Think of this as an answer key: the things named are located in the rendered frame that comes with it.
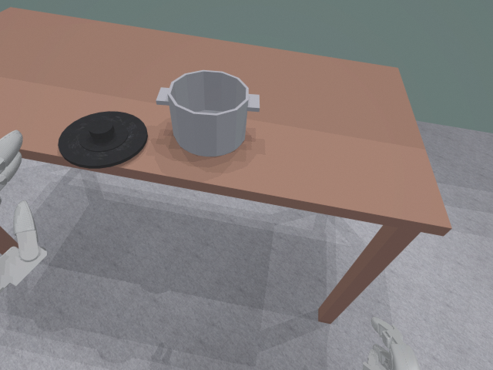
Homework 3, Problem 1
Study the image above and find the table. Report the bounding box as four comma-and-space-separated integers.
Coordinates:
0, 7, 452, 324

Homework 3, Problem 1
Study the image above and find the knob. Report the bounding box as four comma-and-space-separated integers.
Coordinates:
88, 119, 115, 139

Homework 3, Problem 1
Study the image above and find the robot right hand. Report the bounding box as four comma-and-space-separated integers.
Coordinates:
363, 317, 421, 370

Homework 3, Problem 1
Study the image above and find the robot left hand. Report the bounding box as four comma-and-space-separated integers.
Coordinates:
0, 130, 47, 293

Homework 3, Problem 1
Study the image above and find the lid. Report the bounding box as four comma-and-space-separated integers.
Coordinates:
58, 111, 148, 169

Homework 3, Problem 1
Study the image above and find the pot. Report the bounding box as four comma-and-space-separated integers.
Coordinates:
156, 70, 260, 156

